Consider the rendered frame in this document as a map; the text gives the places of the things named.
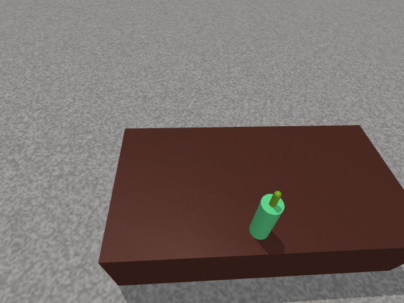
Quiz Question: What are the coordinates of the bottle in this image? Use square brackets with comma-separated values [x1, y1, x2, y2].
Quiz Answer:
[249, 191, 285, 240]

